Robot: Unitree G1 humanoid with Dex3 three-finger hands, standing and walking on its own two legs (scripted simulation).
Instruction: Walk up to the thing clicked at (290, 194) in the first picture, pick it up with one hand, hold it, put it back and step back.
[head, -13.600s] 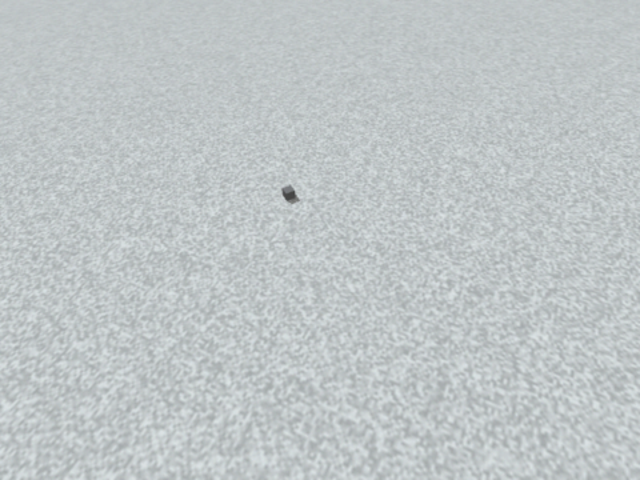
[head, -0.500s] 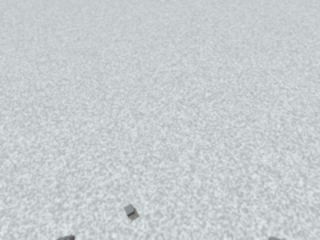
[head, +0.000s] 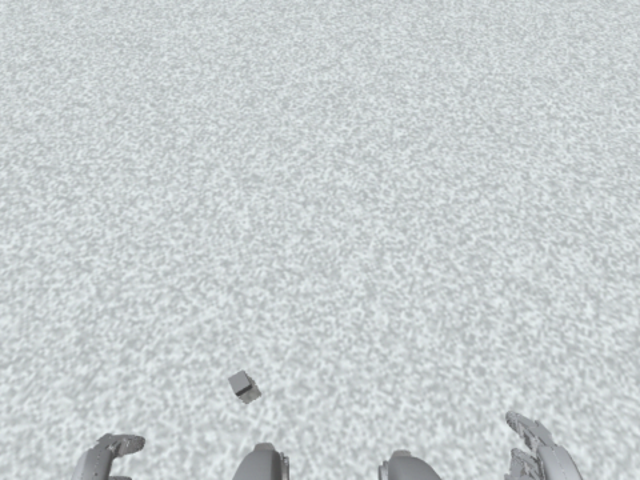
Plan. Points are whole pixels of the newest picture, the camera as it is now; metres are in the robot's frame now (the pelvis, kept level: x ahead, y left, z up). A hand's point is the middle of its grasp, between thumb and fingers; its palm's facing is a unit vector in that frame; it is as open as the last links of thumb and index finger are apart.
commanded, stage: rise first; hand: left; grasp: from above
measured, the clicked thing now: (240, 383) +0.38 +0.24 -0.68
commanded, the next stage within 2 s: none
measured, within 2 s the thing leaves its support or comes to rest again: neither
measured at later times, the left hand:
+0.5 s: hand out of the picture +0.15 +0.29 -0.28, palm faces -0.31 -0.64 -0.70, open 12.9 cm
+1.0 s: hand (182, 422) +0.26 +0.30 -0.44, palm faces -0.37 -0.19 -0.91, open 11.8 cm
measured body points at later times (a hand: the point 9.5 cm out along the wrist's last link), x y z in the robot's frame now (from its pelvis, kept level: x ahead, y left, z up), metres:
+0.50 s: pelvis -0.04 +0.00 -0.12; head +0.13 +0.02 +0.30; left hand +0.16 +0.32 -0.23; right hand +0.18 -0.25 -0.22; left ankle +0.02 +0.13 -0.67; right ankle -0.01 -0.14 -0.67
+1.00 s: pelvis -0.10 -0.01 -0.29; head +0.11 +0.00 +0.11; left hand +0.28 +0.31 -0.39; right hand +0.01 -0.27 -0.43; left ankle +0.01 +0.13 -0.67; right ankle -0.02 -0.14 -0.67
